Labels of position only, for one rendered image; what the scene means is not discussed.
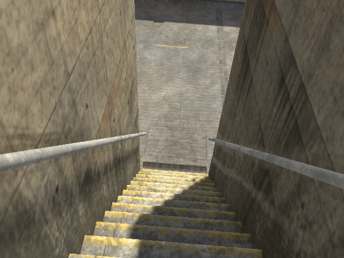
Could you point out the stairs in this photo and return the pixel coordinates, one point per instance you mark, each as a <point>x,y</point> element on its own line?
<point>169,214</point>

